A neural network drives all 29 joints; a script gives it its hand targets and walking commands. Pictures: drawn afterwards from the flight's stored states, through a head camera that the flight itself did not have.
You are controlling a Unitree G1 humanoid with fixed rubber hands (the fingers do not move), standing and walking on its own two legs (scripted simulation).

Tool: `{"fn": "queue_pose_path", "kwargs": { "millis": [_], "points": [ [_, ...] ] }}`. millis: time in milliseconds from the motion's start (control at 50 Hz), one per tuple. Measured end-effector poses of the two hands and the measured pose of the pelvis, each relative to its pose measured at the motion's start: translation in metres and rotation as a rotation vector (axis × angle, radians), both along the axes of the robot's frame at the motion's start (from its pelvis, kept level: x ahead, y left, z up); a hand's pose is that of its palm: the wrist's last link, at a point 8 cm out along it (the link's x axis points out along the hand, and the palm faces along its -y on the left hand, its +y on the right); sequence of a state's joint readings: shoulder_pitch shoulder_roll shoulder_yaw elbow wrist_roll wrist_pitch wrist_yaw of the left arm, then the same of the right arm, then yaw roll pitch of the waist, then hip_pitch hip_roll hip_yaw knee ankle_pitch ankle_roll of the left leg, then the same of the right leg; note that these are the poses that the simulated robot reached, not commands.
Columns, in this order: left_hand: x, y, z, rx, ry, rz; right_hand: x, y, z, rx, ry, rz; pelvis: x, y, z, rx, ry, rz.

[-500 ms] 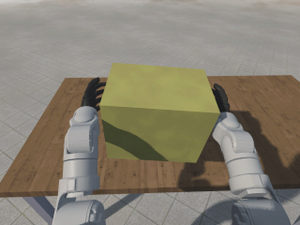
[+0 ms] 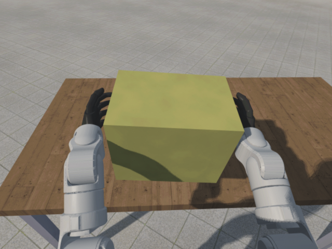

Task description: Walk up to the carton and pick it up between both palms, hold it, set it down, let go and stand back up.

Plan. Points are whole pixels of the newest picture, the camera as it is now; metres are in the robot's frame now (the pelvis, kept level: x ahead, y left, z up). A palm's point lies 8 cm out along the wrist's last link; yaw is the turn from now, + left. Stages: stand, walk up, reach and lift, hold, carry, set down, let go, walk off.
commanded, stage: hold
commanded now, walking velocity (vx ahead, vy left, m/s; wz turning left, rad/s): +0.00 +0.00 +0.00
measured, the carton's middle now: (169, 129) +0.35 +0.00 +0.14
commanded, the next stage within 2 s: set down in 1.06 s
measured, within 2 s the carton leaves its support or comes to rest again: neither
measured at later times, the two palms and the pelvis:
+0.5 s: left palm (91, 118) +0.34 +0.17 +0.19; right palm (244, 125) +0.34 -0.17 +0.17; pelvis -0.02 +0.00 +0.00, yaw +0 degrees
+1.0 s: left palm (95, 119) +0.35 +0.16 +0.18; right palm (244, 124) +0.34 -0.17 +0.16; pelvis +0.00 +0.00 +0.00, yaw +0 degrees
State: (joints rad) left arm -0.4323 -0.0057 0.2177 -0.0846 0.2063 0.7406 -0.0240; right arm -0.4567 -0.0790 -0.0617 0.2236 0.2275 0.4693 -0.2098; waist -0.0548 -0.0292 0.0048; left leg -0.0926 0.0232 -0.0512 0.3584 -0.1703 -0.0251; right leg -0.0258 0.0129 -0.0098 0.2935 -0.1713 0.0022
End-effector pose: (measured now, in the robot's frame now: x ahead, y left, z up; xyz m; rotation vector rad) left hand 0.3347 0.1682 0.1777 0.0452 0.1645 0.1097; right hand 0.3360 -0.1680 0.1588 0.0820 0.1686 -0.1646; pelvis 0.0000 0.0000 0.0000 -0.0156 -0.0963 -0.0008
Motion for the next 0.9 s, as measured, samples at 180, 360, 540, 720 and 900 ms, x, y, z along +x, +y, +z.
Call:
{"fn": "queue_pose_path", "kwargs": {
  "millis": [180, 360, 540, 720, 900],
  "points": [
    [-0.005, -0.001, 0.008, 0.013, 0.004, -0.001, -0.006, -0.001, 0.003, 0.007, 0.002, -0.005, -0.011, 0.0, 0.0, 0.004, -0.013, 0.001],
    [-0.002, -0.001, 0.012, 0.01, 0.027, 0.0, -0.005, 0.0, 0.003, 0.005, 0.022, -0.001, -0.022, 0.0, 0.0, 0.008, -0.006, -0.005],
    [0.005, 0.001, 0.015, -0.002, 0.016, 0.0, 0.002, 0.002, 0.009, -0.003, 0.01, 0.0, -0.022, 0.001, 0.0, 0.008, 0.019, -0.007],
    [0.01, 0.002, 0.007, -0.001, 0.026, 0.0, 0.008, 0.003, 0.005, -0.004, 0.02, -0.002, -0.011, 0.002, 0.0, 0.005, 0.019, 0.001],
    [0.012, -0.001, 0.005, 0.002, 0.017, -0.005, 0.009, -0.001, 0.003, 0.012, 0.011, -0.008, 0.001, 0.004, 0.0, 0.002, 0.006, -0.006]
  ]
}}
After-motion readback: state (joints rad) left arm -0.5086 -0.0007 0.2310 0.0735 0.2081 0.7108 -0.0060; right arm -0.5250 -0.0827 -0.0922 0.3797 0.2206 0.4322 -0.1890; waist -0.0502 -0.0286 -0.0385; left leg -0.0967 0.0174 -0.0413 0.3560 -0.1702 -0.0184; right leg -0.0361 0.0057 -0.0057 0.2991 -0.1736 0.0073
